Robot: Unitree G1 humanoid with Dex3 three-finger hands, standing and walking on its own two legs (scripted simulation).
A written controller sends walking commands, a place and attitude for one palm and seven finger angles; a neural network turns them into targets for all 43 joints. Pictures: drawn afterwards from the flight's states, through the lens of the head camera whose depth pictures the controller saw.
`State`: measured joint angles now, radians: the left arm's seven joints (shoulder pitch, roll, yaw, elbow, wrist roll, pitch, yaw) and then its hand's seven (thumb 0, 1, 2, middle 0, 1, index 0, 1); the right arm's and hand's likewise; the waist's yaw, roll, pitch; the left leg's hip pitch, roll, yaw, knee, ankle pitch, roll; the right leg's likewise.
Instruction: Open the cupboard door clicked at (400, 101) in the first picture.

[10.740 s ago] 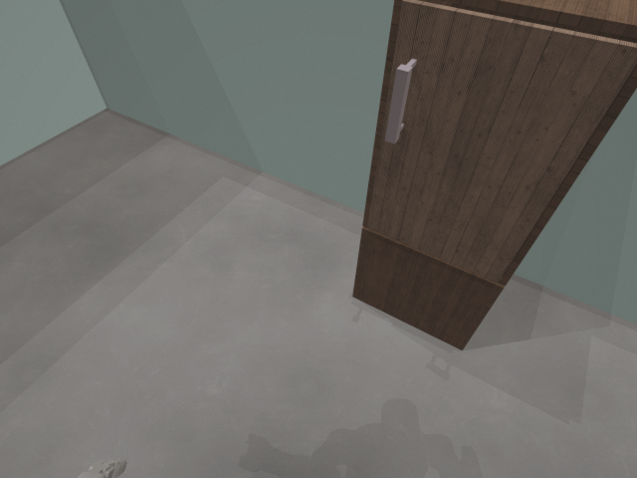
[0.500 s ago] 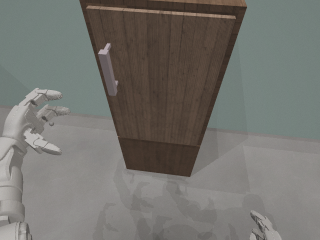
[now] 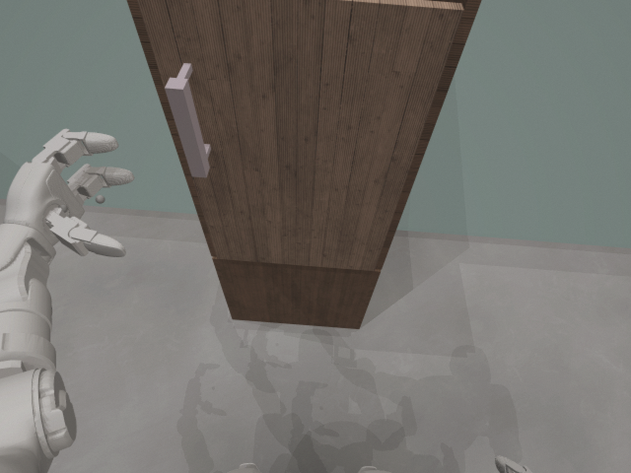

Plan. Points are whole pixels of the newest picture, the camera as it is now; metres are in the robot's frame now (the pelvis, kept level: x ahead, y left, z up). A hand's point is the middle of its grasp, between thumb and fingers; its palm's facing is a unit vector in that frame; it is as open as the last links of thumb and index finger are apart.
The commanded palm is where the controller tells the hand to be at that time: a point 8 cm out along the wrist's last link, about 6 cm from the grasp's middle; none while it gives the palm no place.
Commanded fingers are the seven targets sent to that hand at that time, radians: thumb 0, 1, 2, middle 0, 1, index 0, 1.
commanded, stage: move the hooked fingers beside the handle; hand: left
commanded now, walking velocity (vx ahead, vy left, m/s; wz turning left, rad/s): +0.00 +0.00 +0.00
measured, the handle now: (193, 123) +0.57 +0.18 +0.10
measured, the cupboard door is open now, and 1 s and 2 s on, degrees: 0 0 0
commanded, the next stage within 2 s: slide the fingers in behind the handle in 1.50 s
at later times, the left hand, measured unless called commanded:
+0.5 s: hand (128, 158) +0.49 +0.24 +0.11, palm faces -0.08 -1.00 +0.01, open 14.0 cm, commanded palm +0.48 +0.29 +0.11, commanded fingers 0.00 -0.50 0.30 -0.30 -1.20 -0.30 -1.20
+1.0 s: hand (138, 142) +0.53 +0.25 +0.10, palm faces -0.06 -1.00 +0.01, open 13.9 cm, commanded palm +0.51 +0.30 +0.10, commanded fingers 0.00 -0.50 0.30 -0.30 -1.20 -0.30 -1.20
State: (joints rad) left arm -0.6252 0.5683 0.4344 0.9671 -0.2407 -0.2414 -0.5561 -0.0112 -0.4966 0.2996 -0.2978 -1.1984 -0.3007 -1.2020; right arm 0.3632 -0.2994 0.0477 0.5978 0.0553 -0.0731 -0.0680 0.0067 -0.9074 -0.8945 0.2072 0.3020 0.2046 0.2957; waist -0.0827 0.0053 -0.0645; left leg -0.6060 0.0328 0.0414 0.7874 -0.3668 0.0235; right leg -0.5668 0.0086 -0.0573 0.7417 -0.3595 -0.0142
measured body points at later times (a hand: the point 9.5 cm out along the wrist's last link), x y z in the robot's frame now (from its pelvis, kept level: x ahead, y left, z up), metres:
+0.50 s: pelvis +0.00 +0.01 -0.01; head +0.10 +0.03 +0.43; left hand +0.48 +0.30 +0.11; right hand +0.02 -0.27 -0.11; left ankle +0.01 +0.10 -0.71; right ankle +0.00 -0.11 -0.71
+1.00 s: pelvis +0.01 +0.01 -0.01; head +0.14 +0.03 +0.42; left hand +0.53 +0.30 +0.10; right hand -0.03 -0.26 -0.11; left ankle +0.01 +0.10 -0.71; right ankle +0.00 -0.11 -0.71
